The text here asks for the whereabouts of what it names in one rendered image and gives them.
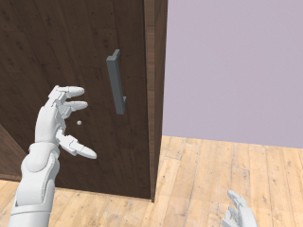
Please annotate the robot left forearm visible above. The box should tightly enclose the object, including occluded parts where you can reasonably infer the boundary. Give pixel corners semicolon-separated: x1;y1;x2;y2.
8;142;61;227

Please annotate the handle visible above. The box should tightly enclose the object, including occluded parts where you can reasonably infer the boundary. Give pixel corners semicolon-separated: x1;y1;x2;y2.
106;49;127;114

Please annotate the left robot hand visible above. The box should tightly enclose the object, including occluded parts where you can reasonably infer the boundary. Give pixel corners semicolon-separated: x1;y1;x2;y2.
34;85;97;159

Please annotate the right robot hand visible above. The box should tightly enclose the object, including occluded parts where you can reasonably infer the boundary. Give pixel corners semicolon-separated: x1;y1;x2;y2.
222;189;258;227

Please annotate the wardrobe door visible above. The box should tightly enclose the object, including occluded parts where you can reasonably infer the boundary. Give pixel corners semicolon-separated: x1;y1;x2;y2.
0;0;151;200
0;124;27;177

